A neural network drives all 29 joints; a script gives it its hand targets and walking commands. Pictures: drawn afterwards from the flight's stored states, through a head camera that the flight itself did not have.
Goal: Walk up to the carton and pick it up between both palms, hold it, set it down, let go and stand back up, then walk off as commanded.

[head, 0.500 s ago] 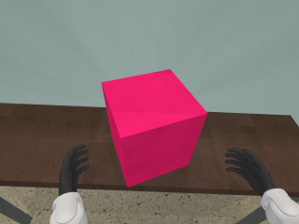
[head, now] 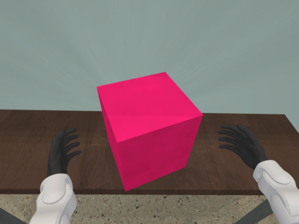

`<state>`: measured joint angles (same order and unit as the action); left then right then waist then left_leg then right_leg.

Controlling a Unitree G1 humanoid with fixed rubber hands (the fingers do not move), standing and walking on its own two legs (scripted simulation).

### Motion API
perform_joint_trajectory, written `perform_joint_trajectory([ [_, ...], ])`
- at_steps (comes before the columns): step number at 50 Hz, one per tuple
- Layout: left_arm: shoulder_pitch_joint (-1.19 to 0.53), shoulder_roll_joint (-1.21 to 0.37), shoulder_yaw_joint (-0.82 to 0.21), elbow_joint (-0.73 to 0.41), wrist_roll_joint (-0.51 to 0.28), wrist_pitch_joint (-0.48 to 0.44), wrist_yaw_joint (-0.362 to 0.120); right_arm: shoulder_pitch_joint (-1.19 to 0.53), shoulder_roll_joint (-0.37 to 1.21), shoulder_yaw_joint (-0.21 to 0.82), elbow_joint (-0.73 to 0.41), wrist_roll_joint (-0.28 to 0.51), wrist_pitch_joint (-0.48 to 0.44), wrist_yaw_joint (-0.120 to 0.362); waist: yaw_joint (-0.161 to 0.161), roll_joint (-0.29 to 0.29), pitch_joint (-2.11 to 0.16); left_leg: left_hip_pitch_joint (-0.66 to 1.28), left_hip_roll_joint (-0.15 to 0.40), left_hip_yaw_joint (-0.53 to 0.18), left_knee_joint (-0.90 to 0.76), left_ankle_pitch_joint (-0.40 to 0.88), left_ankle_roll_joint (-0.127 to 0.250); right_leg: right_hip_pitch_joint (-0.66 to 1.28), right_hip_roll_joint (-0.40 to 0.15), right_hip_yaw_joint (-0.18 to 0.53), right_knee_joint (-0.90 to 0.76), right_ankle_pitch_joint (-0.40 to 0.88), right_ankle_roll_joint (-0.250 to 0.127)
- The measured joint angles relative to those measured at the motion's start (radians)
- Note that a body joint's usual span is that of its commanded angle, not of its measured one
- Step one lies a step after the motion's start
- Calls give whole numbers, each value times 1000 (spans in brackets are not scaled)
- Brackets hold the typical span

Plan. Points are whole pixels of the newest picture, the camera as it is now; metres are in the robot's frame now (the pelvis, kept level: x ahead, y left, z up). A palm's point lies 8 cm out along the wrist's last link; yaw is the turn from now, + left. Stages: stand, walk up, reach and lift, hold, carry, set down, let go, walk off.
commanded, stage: reach and lift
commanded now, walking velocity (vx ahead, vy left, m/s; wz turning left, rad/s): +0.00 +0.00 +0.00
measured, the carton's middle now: (145, 130) +0.39 +0.04 +0.05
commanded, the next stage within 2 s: none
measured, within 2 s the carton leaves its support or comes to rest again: neither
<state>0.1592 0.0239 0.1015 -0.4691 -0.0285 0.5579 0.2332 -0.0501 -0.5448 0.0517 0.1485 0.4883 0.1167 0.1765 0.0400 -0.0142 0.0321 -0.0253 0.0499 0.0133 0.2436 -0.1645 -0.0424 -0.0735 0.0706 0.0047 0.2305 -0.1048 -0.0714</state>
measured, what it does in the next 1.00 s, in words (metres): stands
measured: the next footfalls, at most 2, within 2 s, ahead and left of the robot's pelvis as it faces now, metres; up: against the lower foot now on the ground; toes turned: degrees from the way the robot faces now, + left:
none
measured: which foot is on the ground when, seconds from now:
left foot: down 0.00-1.00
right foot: down 0.00-1.00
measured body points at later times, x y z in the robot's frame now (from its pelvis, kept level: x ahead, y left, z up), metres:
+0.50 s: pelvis -0.01 -0.01 +0.00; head -0.01 -0.01 +0.45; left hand +0.29 +0.24 +0.15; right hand +0.40 -0.19 +0.17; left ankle -0.02 +0.14 -0.75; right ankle +0.02 -0.08 -0.75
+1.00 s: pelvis -0.01 +0.01 +0.00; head +0.00 +0.01 +0.45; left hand +0.32 +0.26 +0.18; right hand +0.45 -0.16 +0.21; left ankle -0.02 +0.15 -0.75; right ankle +0.02 -0.08 -0.75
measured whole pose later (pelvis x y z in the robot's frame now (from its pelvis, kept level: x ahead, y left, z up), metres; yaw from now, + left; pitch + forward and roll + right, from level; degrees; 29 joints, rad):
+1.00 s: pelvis -0.01 +0.01 +0.00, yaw +2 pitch +1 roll +0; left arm -0.52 0.08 0.23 -0.13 -0.07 0.86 0.23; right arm -0.83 -0.60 0.11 0.64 0.50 0.37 0.15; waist 0.13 0.00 -0.02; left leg -0.17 0.03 -0.02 0.31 -0.17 -0.04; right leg -0.20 0.05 -0.02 0.28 -0.11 -0.06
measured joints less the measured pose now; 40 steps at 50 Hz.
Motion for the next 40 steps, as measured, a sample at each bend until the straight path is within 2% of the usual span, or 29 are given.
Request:
perform_joint_trajectory([
  [9,-241,7,72,115,-23,158,7,-203,9,-10,83,-24,147,-32,32,4,-16,-42,1,5,9,20,-1,-57,2,3,37,8,-5],
  [15,-350,18,100,160,-38,222,9,-329,3,-7,139,-30,199,-43,43,2,-26,-83,1,-11,27,22,-3,-92,1,-13,53,5,-7],
  [26,-466,31,141,212,-26,283,-24,-497,2,31,250,-11,244,-69,39,3,-58,-84,1,-39,41,-2,-12,-74,-1,-38,48,-19,-3],
  [32,-467,30,160,186,-14,297,-45,-537,-21,56,277,25,247,-83,39,11,-45,-64,-2,-36,45,-17,-7,-49,-3,-35,38,-26,5],
  [40,-514,44,163,176,-9,307,-44,-611,-48,73,322,51,248,-71,54,19,-30,-81,-7,-23,57,-19,2,-61,-9,-21,31,-14,13],
])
